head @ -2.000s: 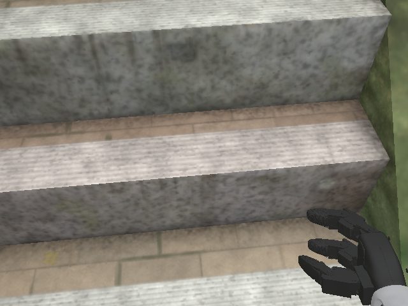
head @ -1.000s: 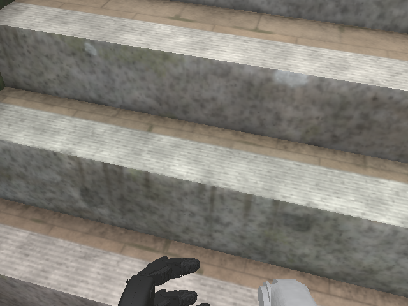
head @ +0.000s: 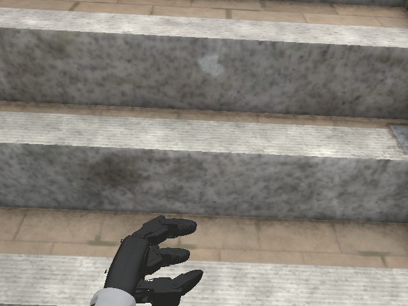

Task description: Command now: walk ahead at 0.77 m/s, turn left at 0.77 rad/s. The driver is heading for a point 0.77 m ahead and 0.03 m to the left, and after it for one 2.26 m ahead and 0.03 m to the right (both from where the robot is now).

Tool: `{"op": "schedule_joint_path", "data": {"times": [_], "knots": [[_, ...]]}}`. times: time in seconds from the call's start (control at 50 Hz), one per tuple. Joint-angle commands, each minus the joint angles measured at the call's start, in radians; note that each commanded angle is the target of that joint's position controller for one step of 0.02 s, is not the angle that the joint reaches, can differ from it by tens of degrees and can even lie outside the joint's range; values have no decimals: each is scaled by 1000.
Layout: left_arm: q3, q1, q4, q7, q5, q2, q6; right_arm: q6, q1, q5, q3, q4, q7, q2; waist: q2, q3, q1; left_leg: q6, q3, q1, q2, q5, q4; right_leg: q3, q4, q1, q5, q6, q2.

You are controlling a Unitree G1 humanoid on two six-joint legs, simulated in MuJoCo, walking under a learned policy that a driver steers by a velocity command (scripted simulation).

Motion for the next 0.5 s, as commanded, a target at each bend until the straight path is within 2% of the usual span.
{"op": "schedule_joint_path", "data": {"times": [0.02, 0.04, 0.06, 0.08, 0.1, 0.12, 0.14, 0.16, 0.18, 0.2, 0.22, 0.24, 0.26, 0.28, 0.3, 0.32, 0.34, 0.36, 0.38, 0.4, 0.42, 0.44, 0.46, 0.48, 0.5], "knots": [[14, 52, 18, 48, -18, 70, 25, -35, -229, -9, -6, -156, 2, -111, 74, 116, 87, 128, -394, -323, 140, -209, -419, -110, -47, 137, 13, 62, 15], [18, 37, 25, 59, -22, 77, 30, -33, -229, 0, -5, -166, -2, -103, 89, 101, 70, 130, -379, -322, 125, -188, -422, -120, -135, 182, 2, 75, 22], [18, 50, 32, 73, -18, 73, 38, -20, -240, 3, -6, -176, -5, -91, 114, 74, 66, 109, -354, -302, 96, -165, -430, -129, -282, 267, -6, 75, 33], [13, 68, 39, 81, -12, 69, 46, -7, -262, 10, -14, -191, -10, -97, 166, 44, 75, 65, -306, -305, 54, -131, -461, -150, -523, 418, -66, 67, 59], [18, 164, 83, 83, 9, 102, 68, 14, -374, -3, -17, -217, -15, -107, 296, 0, 125, -9, -207, -365, -19, -22, -515, -168, -756, 680, -131, 50, 90], [65, 299, 133, 102, -27, 175, 94, 12, -467, 8, -27, -258, -30, -143, 295, -11, 192, -38, -214, -352, 2, 2, -496, -189, -1037, 869, -209, 52, 67], [89, 441, 195, 116, -63, 184, 112, 8, -519, 22, -28, -291, -37, -163, 305, 2, 241, -86, -216, -289, -4, -21, -418, -194, -1403, 1002, -314, 35, 51], [114, 451, 241, 114, -113, 160, 116, -2, -373, 32, -23, -247, -9, -126, 42, -15, 156, -39, -207, -284, 10, -216, 32, -51, -1529, 1107, -338, 60, -56], [95, 386, 255, 102, -97, 120, 107, -23, -255, 39, -6, -232, 36, -39, -149, 35, 71, -37, -88, -413, -32, -68, 584, 62, -1428, 1140, -234, 73, -166], [77, 466, 271, 95, -35, 84, 89, -56, -242, 21, 13, -268, 69, 47, -119, -17, 40, -21, -157, -622, -47, -83, 1071, 234, -1248, 1281, 434, -7, -333], [127, 459, 221, 112, -8, 267, 59, -82, -99, 58, 9, -324, 86, -25, -226, -164, -44, -87, -121, -777, 47, -35, 1322, 674, -1493, 1343, 127, -216, -624], [132, 372, 204, 132, -41, 230, 69, -58, -161, 87, -5, -351, 94, -111, -109, -49, -85, -156, -96, -903, 163, 70, 1440, 526, -1491, 1316, -172, -229, -550], [129, 347, 192, 149, -30, 209, 76, -40, -264, 84, -8, -378, 111, -135, -53, 34, -48, -205, -33, -902, 204, 106, 1447, 346, -1512, 1218, -292, -188, -471], [132, 325, 190, 147, -6, 171, 74, -15, -399, 67, -8, -408, 104, -137, 78, 171, -20, -222, -20, -915, 239, 146, 1347, 136, -1521, 1099, -279, -101, -367], [145, 328, 197, 164, -17, 207, 71, -5, -412, 70, -2, -447, 107, -131, 18, 219, -48, -255, -56, -833, 297, 165, 1225, 95, -1547, 998, -227, -98, -399], [140, 334, 208, 175, -9, 165, 67, 28, -404, 56, -8, -462, 114, -157, 31, 220, -75, -267, -39, -711, 301, 198, 1196, 5, -1536, 876, -237, -61, -389], [144, 309, 201, 181, -8, 186, 69, 56, -393, 62, -22, -480, 100, -191, -24, 213, -119, -291, 22, -589, 291, 235, 1190, -54, -1539, 769, -162, -30, -384], [145, 239, 151, 161, 8, 239, 42, 69, -406, 91, -14, -482, 73, -178, -89, 174, -124, -282, 23, -562, 286, 316, 1148, -78, -1579, 702, -305, -51, -400], [158, 265, 132, 143, -3, 281, 19, 67, -429, 77, -8, -489, 59, -180, -98, 137, -98, -255, 117, -478, 298, 279, 898, -112, -1617, 763, -272, -39, -377], [165, 242, 127, 134, 1, 316, 8, 72, -480, 86, -1, -498, 44, -166, -177, 124, -78, -237, 162, -307, 323, 286, 725, -110, -1638, 688, -316, -34, -379], [159, 322, 139, 135, 0, 295, 7, 61, -556, 86, 13, -491, 41, -146, -113, 144, -10, -199, 182, -192, 313, 210, 516, -160, -1656, 650, -322, -22, -350], [155, 370, 160, 141, -1, 284, 21, 50, -563, 75, 29, -478, 46, -106, -74, 156, 15, -163, 245, -8, 273, 160, 318, -212, -1651, 605, -181, -18, -331], [147, 443, 177, 142, -12, 271, 27, 41, -549, 74, 19, -454, 55, -119, -57, 155, 45, -134, 331, 122, 213, 144, 142, -207, -1591, 627, -11, -62, -320], [157, 423, 152, 140, -31, 334, 54, 25, -411, 51, -4, -420, 62, -143, -77, 131, -11, -93, 339, 176, 170, 88, -84, -190, -1446, 793, 323, -80, -310], [167, 315, 115, 135, -46, 379, 50, -2, -174, 35, -31, -362, 78, -158, -157, 26, -151, -34, 276, 416, 180, 178, -293, -148, -1280, 839, 595, -86, -333]]}}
